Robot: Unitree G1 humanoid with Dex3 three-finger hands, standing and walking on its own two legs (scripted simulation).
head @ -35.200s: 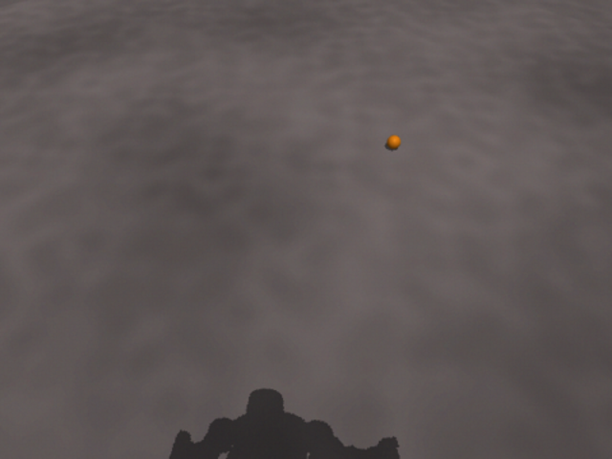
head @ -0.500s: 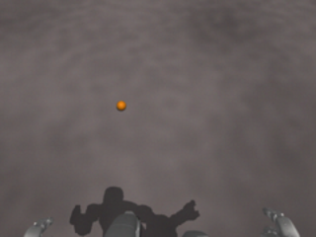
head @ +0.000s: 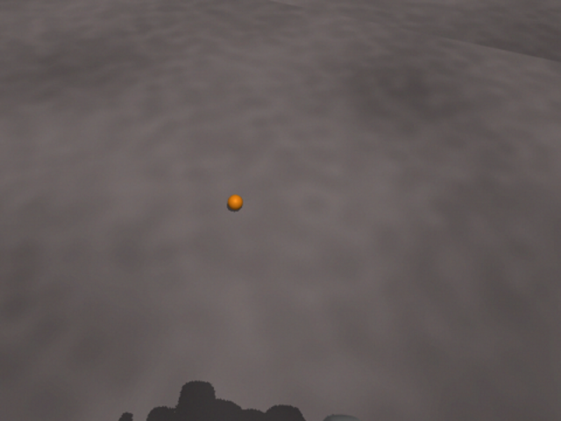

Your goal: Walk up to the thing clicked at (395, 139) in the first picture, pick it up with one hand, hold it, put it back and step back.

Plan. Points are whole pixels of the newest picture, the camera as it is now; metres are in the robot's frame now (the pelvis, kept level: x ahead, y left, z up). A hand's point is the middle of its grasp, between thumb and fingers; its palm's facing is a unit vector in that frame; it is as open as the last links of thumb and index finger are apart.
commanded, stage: step back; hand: left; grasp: from above
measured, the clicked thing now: (235, 202) +1.10 +0.22 -0.73
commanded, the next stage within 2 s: stand in 0.72 s
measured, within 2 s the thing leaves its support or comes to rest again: neither
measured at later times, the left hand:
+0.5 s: hand out of the picture +0.09 +0.28 -0.15, palm faces -0.01 -0.93 -0.36, open 7.4 cm
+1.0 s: hand (117, 415) +0.15 +0.26 -0.14, palm faces -0.05 -0.94 -0.34, open 7.4 cm
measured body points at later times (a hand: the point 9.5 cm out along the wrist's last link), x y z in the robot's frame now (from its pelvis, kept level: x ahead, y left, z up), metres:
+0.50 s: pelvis +0.03 +0.01 +0.00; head +0.05 +0.02 +0.45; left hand +0.09 +0.33 -0.13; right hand +0.11 -0.29 -0.12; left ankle +0.04 +0.13 -0.73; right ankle +0.02 -0.12 -0.73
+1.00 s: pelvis +0.04 +0.01 +0.02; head +0.05 +0.01 +0.46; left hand +0.15 +0.31 -0.11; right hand +0.14 -0.29 -0.11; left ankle +0.04 +0.13 -0.73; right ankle +0.02 -0.12 -0.73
